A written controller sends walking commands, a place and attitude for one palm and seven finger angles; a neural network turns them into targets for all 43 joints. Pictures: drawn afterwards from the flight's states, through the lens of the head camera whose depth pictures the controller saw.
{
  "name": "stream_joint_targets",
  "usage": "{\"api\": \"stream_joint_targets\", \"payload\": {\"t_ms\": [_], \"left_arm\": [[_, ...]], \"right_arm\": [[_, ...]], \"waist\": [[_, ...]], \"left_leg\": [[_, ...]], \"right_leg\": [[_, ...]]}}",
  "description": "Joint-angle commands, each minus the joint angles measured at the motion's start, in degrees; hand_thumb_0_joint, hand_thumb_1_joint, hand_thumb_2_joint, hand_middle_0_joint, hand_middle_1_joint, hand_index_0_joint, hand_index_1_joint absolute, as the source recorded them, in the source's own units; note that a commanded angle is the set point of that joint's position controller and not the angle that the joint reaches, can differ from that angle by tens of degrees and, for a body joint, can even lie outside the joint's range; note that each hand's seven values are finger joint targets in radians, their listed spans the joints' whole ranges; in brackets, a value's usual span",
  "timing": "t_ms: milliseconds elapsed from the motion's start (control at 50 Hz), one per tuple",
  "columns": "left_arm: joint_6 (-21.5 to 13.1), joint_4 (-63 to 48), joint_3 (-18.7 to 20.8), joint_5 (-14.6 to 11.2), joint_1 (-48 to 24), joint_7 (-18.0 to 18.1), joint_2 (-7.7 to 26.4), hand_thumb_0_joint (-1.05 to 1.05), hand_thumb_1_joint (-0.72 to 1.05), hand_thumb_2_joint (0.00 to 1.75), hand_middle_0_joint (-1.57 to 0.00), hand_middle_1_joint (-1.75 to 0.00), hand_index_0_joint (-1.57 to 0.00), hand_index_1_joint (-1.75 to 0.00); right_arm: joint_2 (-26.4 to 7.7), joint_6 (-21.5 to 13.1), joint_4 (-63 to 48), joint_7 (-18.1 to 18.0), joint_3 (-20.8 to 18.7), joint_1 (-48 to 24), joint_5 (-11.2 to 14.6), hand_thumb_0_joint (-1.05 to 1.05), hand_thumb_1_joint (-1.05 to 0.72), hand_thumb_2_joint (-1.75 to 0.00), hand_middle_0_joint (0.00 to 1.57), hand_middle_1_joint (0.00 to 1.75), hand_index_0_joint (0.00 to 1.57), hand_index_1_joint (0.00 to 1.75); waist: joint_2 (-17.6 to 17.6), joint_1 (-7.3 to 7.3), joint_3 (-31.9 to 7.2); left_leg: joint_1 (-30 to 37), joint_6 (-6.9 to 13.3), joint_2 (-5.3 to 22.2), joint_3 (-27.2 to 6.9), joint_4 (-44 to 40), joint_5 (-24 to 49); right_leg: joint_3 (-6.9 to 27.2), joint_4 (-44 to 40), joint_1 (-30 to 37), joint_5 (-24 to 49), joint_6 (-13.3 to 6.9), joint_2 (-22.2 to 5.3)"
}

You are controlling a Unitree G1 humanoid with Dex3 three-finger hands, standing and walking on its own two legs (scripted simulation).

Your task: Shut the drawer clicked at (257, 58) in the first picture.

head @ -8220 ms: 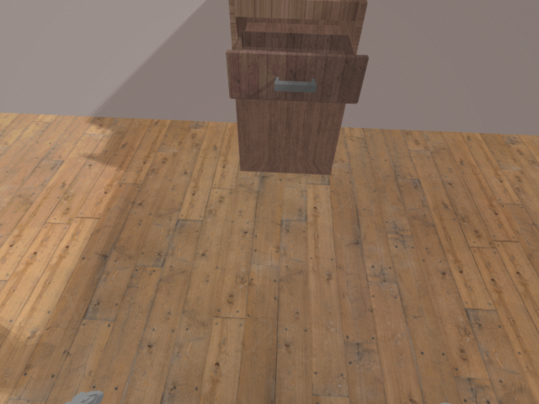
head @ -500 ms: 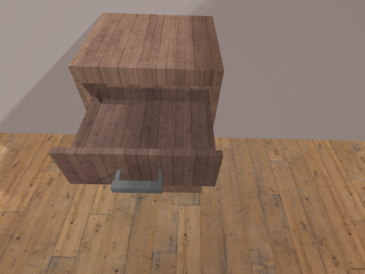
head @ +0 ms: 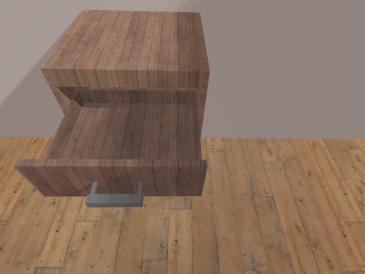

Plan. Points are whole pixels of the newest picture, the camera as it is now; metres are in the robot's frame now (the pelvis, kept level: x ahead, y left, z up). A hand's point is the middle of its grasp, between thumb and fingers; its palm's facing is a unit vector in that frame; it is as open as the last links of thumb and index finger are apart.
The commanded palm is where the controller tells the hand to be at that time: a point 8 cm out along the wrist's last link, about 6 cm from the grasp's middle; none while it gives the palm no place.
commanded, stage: come to a stop and stand still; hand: left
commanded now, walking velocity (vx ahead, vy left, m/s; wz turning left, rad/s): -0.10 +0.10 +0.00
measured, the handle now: (116, 193) +0.31 +0.18 -0.05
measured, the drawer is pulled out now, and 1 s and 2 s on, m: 0.29 0.29 0.29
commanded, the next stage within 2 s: look again from close up in 1.28 s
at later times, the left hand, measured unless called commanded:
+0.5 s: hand out of the picture +0.00 +0.21 -0.16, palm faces +0.02 -0.96 -0.27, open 7.4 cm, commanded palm none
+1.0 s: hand out of the picture +0.01 +0.24 -0.16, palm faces +0.00 -0.98 -0.22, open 7.4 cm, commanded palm none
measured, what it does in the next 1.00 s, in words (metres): shifts its weight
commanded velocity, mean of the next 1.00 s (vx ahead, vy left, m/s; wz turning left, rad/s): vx -0.01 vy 0.01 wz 0.00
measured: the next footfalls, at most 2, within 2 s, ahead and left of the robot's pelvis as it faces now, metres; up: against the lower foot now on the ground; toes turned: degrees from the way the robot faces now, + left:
none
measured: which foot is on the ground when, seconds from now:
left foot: down 0.00-1.00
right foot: down 0.00-1.00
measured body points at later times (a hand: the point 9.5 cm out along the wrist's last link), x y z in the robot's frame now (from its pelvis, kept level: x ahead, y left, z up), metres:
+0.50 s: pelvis -0.02 +0.02 +0.01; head +0.01 +0.00 +0.46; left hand +0.00 +0.26 -0.14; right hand +0.04 -0.21 -0.15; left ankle -0.02 +0.13 -0.73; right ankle -0.08 -0.06 -0.73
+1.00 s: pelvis -0.01 +0.06 +0.01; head +0.02 +0.06 +0.46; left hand +0.01 +0.29 -0.15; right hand +0.01 -0.17 -0.15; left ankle -0.02 +0.13 -0.73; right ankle -0.08 -0.06 -0.73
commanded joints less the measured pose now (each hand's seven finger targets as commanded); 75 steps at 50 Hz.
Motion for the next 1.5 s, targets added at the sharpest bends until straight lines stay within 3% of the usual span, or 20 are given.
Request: {"api": "stream_joint_targets", "payload": {"t_ms": [0, 20, 40, 60, 80, 100, 120, 160, 180, 200, 240, 260, 280, 320, 360, 380, 440, 540, 700, 1480], "left_arm": [[-1.91, 0.25, 1.51, -0.37, 9.89, 1.43, 6.93, 0.00, 0.90, 0.90, -0.20, -0.30, -0.20, -0.30], [-1.99, 0.62, 1.16, -0.22, 10.17, 1.68, 6.79, 0.00, 0.90, 0.90, -0.20, -0.30, -0.20, -0.30], [-1.89, 0.41, 0.88, 0.03, 9.16, 1.80, 6.66, 0.00, 0.90, 0.90, -0.20, -0.30, -0.20, -0.30], [-1.78, -0.43, 0.67, -0.15, 6.58, 1.78, 6.84, 0.00, 0.90, 0.90, -0.20, -0.30, -0.20, -0.30], [-1.69, -1.49, 0.54, -0.52, 3.76, 1.68, 7.18, 0.00, 0.90, 0.90, -0.20, -0.30, -0.20, -0.30], [-1.65, -2.46, 0.38, -1.05, 1.80, 1.52, 7.44, 0.00, 0.90, 0.90, -0.20, -0.30, -0.20, -0.30], [-1.56, -3.33, 0.21, -1.38, 1.49, 1.32, 6.57, 0.00, 0.90, 0.90, -0.20, -0.30, -0.20, -0.30], [-0.90, -3.12, -0.05, -0.54, 2.44, 1.27, 5.08, 0.00, 0.90, 0.90, -0.20, -0.30, -0.20, -0.30], [-0.79, -2.81, -0.16, -0.43, 2.79, 1.22, 5.23, 0.00, 0.90, 0.90, -0.20, -0.30, -0.20, -0.30], [-0.89, -2.49, -0.23, -0.43, 3.66, 1.20, 5.47, 0.00, 0.90, 0.90, -0.20, -0.30, -0.20, -0.30], [-1.35, -2.22, -0.13, -0.66, 4.77, 1.34, 6.24, 0.00, 0.90, 0.90, -0.20, -0.30, -0.20, -0.30], [-2.16, -4.20, -0.37, -0.72, 1.45, 1.52, 13.24, 0.00, 0.90, 0.90, -0.20, -0.30, -0.20, -0.30], [-1.59, -4.87, 0.32, -0.61, 0.81, 1.47, 9.05, 0.00, 0.90, 0.90, -0.20, -0.30, -0.20, -0.30], [-2.14, -5.17, -0.03, -0.45, 0.56, 1.22, 8.44, 0.00, 0.90, 0.90, -0.20, -0.30, -0.20, -0.30], [-2.20, -5.34, -0.08, -0.34, -0.33, 1.31, 9.11, 0.00, 0.90, 0.90, -0.20, -0.30, -0.20, -0.30], [-2.15, -5.39, -0.06, -0.45, -0.55, 1.39, 8.88, 0.00, 0.90, 0.90, -0.20, -0.30, -0.20, -0.30], [-1.63, -6.21, 0.05, -0.43, -2.29, 1.45, 9.06, 0.00, 0.90, 0.90, -0.20, -0.30, -0.20, -0.30], [-1.25, -6.69, -0.02, -0.37, -2.67, 1.28, 9.35, 0.00, 0.90, 0.90, -0.20, -0.30, -0.20, -0.30], [-1.02, -6.39, -0.10, -0.36, -2.87, 1.24, 9.32, 0.00, 0.90, 0.90, -0.20, -0.30, -0.20, -0.30], [-0.30, -1.34, -0.55, -0.20, 0.11, 1.24, 7.30, 0.00, 0.90, 0.90, -0.20, -0.30, -0.20, -0.30]], "right_arm": [[-3.22, 0.57, -2.52, -0.67, 0.44, -0.09, 0.76, 0.00, -0.90, -0.90, 0.20, 0.30, 0.20, 0.30], [-3.17, 0.69, -2.95, -0.65, 0.49, -1.33, 0.92, 0.00, -0.90, -0.90, 0.20, 0.30, 0.20, 0.30], [-3.42, 0.76, -3.10, -0.70, 0.51, -1.44, 1.04, 0.00, -0.90, -0.90, 0.20, 0.30, 0.20, 0.30], [-3.48, 0.76, -2.78, -0.80, 0.49, 0.25, 1.14, 0.00, -0.90, -0.90, 0.20, 0.30, 0.20, 0.30], [-3.72, 0.70, -1.82, -0.76, 0.55, 2.53, 1.16, 0.00, -0.90, -0.90, 0.20, 0.30, 0.20, 0.30], [-4.29, 0.54, -0.97, -0.65, 0.48, 4.71, 1.03, 0.00, -0.90, -0.90, 0.20, 0.30, 0.20, 0.30], [-5.46, 0.35, -0.58, -0.65, 0.32, 5.03, 0.75, 0.00, -0.90, -0.90, 0.20, 0.30, 0.20, 0.30], [-5.63, 0.53, -1.03, -0.33, 0.50, 2.80, 0.99, 0.00, -0.90, -0.90, 0.20, 0.30, 0.20, 0.30], [-5.36, 0.46, -1.28, -0.21, 0.78, 1.73, 1.07, 0.00, -0.90, -0.90, 0.20, 0.30, 0.20, 0.30], [-4.96, 0.33, -1.59, -0.14, 1.09, 1.27, 0.98, 0.00, -0.90, -0.90, 0.20, 0.30, 0.20, 0.30], [-5.41, 0.27, -1.88, -0.11, 1.26, 1.29, 0.91, 0.00, -0.90, -0.90, 0.20, 0.30, 0.20, 0.30], [-8.36, 0.94, -6.96, 0.63, 0.39, -2.81, -0.08, 0.00, -0.90, -0.90, 0.20, 0.30, 0.20, 0.30], [-7.27, 0.38, -7.50, 0.84, -0.73, -0.44, -0.44, 0.00, -0.90, -0.90, 0.20, 0.30, 0.20, 0.30], [-6.80, 0.62, -8.62, 1.22, -0.57, -1.42, -0.03, 0.00, -0.90, -0.90, 0.20, 0.30, 0.20, 0.30], [-7.40, 0.84, -9.46, 1.56, -0.45, -1.48, -0.10, 0.00, -0.90, -0.90, 0.20, 0.30, 0.20, 0.30], [-7.71, 1.04, -9.46, 1.71, -0.41, -1.77, -0.10, 0.00, -0.90, -0.90, 0.20, 0.30, 0.20, 0.30], [-8.38, 1.58, -8.96, 1.90, -0.63, -2.02, 0.01, 0.00, -0.90, -0.90, 0.20, 0.30, 0.20, 0.30], [-9.63, 1.59, -8.06, 1.97, -0.49, -2.30, 0.06, 0.00, -0.90, -0.90, 0.20, 0.30, 0.20, 0.30], [-10.63, 0.89, -6.48, 1.73, -0.36, -1.45, 0.09, 0.00, -0.90, -0.90, 0.20, 0.30, 0.20, 0.30], [-9.39, 0.26, -1.20, 1.12, 0.00, 0.84, 0.53, 0.00, -0.90, -0.90, 0.20, 0.30, 0.20, 0.30]], "waist": [[-6.46, 2.58, 2.13], [-6.63, 2.79, 1.50], [-5.74, 2.36, 1.50], [-3.12, 0.61, 0.81], [-1.06, -0.96, -0.24], [-0.26, -2.01, -1.76], [1.25, -1.36, -2.80], [1.75, 0.28, 2.30], [3.37, 0.87, 4.55], [4.46, 1.09, 4.37], [1.00, 1.13, 0.09], [9.27, -0.81, 4.53], [10.86, -0.12, 1.61], [4.43, 0.35, -3.88], [-3.41, 0.27, -4.09], [-5.32, 0.25, -3.25], [-3.31, -0.26, 1.28], [0.97, 0.19, 2.87], [2.54, 0.70, -1.78], [1.91, 1.02, 0.01]], "left_leg": [[-9.88, 2.60, -0.22, 1.74, 5.65, 3.56], [-11.78, 2.65, -0.32, 1.23, 7.43, -5.12], [-11.22, 2.92, 0.01, 0.66, 7.11, -6.34], [-8.72, 3.07, -0.18, 0.69, 2.75, -4.15], [-4.47, 3.34, -0.65, 0.92, -3.15, 2.07], [1.77, 3.86, -0.03, 0.71, -8.23, 16.33], [7.16, 4.86, 2.30, -0.47, -7.25, 28.79], [6.10, 5.12, 4.31, -1.54, -7.67, 28.20], [4.77, 4.83, 4.13, -1.97, -7.97, 27.68], [5.00, 4.73, 3.80, -2.06, -8.01, 29.48], [6.30, 4.32, 3.62, -1.49, -6.82, 32.08], [6.53, 5.13, -0.69, -2.96, -4.86, 29.84], [4.47, 4.36, 2.81, -2.73, -3.88, 25.91], [3.34, 4.11, 2.12, -3.29, -1.77, 20.70], [0.11, 3.66, 0.98, -1.95, -1.73, 15.50], [-0.70, 3.60, 0.52, -1.89, -1.84, 12.62], [-0.58, 3.70, 0.62, -2.72, -3.10, 11.66], [0.26, 4.86, 1.83, -5.09, -5.90, 14.50], [4.26, 6.03, 3.17, -6.52, -7.52, 22.95], [7.66, 6.21, 4.03, -7.22, -12.79, 24.96]], "right_leg": [[10.64, -8.89, 9.66, 72.84, 2.57, -14.20], [11.71, -8.94, 11.83, 81.39, 2.14, -16.39], [11.26, -8.66, 11.49, 83.18, 1.16, -17.14], [9.47, -7.19, 10.71, 82.61, 0.62, -16.30], [7.34, -5.18, 8.92, 79.06, 1.30, -14.50], [5.37, -2.89, 6.14, 72.77, 2.90, -12.22], [4.50, -3.75, 1.98, 60.43, 4.21, -10.46], [5.40, -10.88, -2.13, 37.68, 4.99, -8.80], [5.72, -12.91, -2.36, 34.83, 4.85, -9.04], [5.99, -13.41, -1.57, 36.98, 4.68, -9.39], [5.70, -12.61, 2.48, 47.10, 5.03, -10.21], [6.35, -8.82, -5.36, 42.71, 4.32, -7.68], [7.41, -8.48, -6.56, 26.61, 3.23, -9.53], [9.03, -10.45, -2.91, 31.57, 2.13, -10.31], [9.50, -9.95, 0.40, 38.83, 1.90, -11.38], [9.08, -10.17, 0.41, 37.32, 1.76, -11.68], [7.83, -11.37, -4.42, 27.01, 1.67, -10.84], [6.14, -10.97, -6.10, 18.25, 2.27, -9.06], [4.60, -8.89, -3.77, 18.85, 2.98, -8.73], [4.13, -11.09, -4.68, 16.68, 3.70, -9.96]]}}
